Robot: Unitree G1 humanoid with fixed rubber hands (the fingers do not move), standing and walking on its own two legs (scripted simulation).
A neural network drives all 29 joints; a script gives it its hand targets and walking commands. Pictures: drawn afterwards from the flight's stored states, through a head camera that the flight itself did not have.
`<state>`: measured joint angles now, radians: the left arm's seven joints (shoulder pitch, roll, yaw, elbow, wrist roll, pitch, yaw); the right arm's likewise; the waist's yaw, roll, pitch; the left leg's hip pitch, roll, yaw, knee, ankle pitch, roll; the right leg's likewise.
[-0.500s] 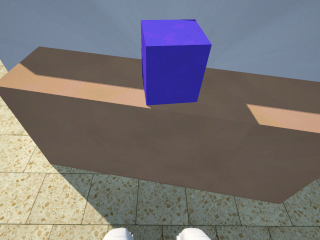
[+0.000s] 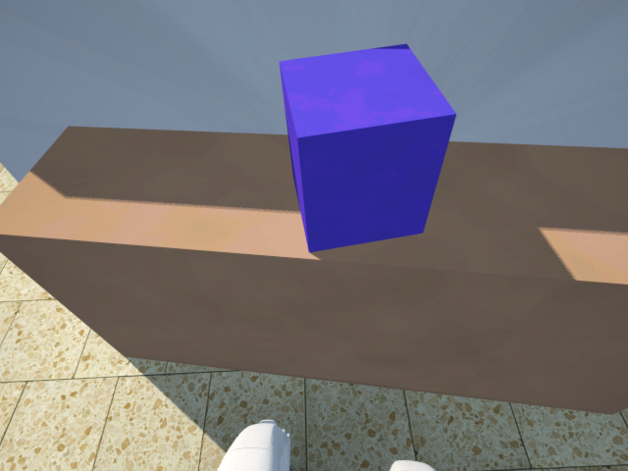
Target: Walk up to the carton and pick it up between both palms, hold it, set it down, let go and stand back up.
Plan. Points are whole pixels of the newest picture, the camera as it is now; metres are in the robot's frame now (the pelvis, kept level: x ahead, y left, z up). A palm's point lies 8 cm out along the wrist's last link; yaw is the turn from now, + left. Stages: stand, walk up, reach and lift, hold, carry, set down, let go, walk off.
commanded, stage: walk up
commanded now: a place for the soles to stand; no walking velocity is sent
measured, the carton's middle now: (355, 152) +0.58 -0.05 +0.05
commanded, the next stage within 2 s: none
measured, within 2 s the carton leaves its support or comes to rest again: neither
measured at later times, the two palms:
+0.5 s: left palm out of the picture +0.10 +0.35 -0.14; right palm out of the picture +0.10 -0.28 -0.12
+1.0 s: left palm (83, 470) +0.13 +0.34 -0.13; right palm out of the picture +0.06 -0.30 -0.11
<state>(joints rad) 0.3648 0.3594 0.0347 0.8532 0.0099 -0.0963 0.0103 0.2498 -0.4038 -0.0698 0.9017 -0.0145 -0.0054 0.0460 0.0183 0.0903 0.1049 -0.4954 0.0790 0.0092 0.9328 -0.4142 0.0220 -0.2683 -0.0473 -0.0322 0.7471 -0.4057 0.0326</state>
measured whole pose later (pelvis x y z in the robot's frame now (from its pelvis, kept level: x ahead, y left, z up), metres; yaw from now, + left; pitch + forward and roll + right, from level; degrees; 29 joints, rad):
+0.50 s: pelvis +0.02 +0.04 -0.02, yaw -4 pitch -4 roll +0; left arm 0.21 0.39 0.06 0.92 0.04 0.01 -0.01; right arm 0.12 -0.37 -0.06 0.95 0.00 0.00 -0.01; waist 0.01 -0.04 0.16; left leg -0.48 0.04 0.07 0.89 -0.37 0.02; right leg -0.37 -0.03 0.00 0.93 -0.48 0.01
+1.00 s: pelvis +0.06 +0.04 -0.02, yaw -3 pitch -5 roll +0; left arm 0.28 0.35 0.07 0.95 0.04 -0.04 -0.04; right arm 0.30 -0.43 -0.11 1.04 -0.03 -0.03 0.05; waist -0.01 -0.02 0.06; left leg -0.38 0.01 0.05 0.89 -0.44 0.04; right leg -0.26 -0.09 -0.03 0.88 -0.54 0.01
